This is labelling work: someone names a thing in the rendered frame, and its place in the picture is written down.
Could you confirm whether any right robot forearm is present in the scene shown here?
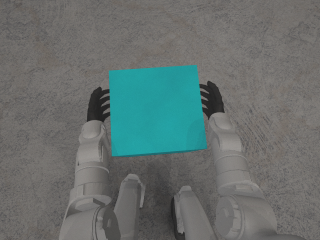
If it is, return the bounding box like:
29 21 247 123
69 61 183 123
206 112 277 225

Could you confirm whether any left robot upper arm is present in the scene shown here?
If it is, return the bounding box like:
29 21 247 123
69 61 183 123
59 206 121 240

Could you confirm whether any right robot upper arm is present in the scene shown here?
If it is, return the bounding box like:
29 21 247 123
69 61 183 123
215 193 307 240

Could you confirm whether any robot right hand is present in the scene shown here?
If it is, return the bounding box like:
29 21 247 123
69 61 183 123
199 81 225 120

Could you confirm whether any robot left hand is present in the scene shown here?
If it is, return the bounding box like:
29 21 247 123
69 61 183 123
87 87 111 123

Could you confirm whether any left robot forearm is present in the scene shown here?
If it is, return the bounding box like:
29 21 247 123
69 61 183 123
59 120 112 240

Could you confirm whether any robot right foot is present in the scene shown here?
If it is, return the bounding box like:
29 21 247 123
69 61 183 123
171 197 186 240

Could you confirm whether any robot left shin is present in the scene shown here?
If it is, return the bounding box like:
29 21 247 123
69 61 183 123
119 174 141 192

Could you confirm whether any carton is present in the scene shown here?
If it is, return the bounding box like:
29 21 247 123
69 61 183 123
109 65 207 157

